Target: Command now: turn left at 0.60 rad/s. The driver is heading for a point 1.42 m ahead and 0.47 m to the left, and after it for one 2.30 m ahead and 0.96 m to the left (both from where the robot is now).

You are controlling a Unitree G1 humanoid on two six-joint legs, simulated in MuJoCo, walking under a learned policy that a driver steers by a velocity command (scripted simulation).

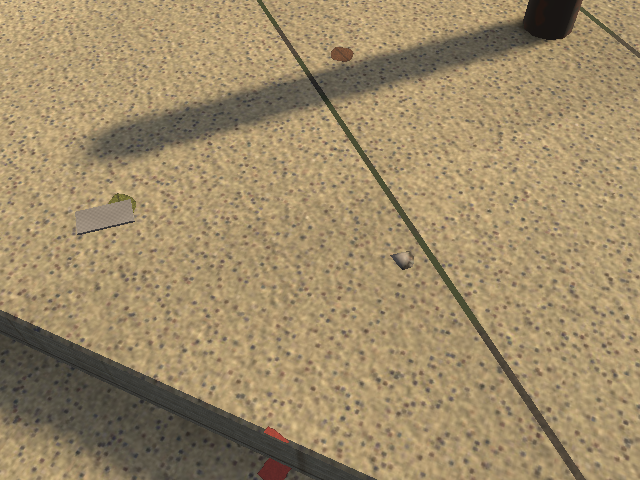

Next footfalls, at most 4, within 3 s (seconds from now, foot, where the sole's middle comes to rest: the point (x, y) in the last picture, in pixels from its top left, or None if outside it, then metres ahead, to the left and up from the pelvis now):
0.04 left None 0.05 0.13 -0.78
0.54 right None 0.10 -0.08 -0.78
0.90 left None -0.02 0.17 -0.78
1.92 left None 0.26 0.32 -0.78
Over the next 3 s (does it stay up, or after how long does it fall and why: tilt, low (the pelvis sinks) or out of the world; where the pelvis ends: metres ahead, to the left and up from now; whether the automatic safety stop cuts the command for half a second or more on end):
stays up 0.76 0.32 0.14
